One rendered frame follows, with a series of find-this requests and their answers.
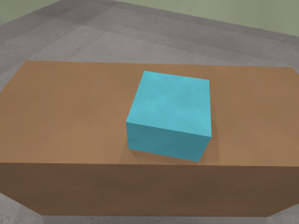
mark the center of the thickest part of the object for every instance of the pedestal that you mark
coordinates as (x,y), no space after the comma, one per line
(64,145)

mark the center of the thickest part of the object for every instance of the carton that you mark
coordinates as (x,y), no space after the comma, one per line
(170,116)

